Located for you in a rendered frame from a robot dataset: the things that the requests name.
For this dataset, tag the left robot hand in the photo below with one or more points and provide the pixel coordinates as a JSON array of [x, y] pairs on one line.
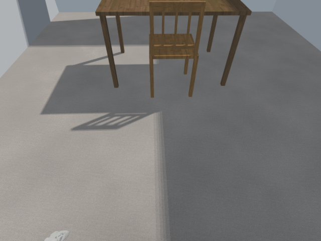
[[58, 236]]

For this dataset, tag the table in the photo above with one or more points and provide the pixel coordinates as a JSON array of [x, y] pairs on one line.
[[213, 8]]

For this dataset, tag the chair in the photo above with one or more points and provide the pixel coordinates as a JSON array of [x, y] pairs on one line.
[[175, 46]]

